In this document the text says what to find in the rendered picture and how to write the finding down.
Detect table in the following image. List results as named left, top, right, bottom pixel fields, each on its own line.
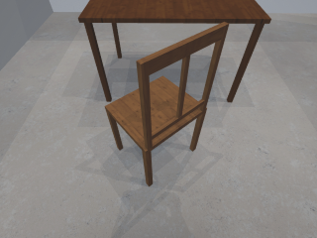
left=78, top=0, right=271, bottom=103

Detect chair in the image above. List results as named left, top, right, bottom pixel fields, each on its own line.
left=104, top=22, right=229, bottom=186

